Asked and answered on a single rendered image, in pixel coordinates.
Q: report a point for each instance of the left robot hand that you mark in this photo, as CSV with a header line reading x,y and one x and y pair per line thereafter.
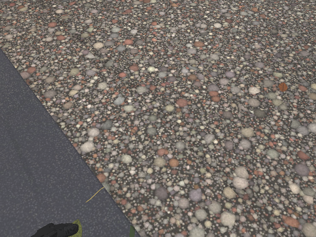
x,y
57,230

